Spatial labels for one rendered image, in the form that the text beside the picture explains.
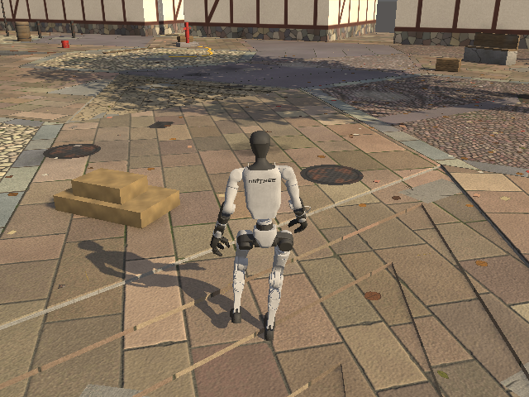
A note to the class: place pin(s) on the left robot hand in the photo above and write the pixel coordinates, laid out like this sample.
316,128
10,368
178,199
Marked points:
215,243

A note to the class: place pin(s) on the left robot forearm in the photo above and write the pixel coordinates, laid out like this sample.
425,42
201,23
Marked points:
221,223

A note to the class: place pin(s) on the robot right foot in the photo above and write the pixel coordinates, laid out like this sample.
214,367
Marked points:
268,333

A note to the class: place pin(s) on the robot right upper arm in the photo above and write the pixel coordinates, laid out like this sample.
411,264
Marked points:
287,173

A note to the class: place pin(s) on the right robot hand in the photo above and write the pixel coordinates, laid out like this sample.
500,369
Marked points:
299,229

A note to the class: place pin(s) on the robot right shin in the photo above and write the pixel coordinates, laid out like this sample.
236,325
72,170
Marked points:
273,302

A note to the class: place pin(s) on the right robot forearm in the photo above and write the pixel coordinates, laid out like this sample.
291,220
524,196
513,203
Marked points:
300,213

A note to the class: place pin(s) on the robot left upper arm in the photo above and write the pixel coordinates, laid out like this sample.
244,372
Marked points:
231,190

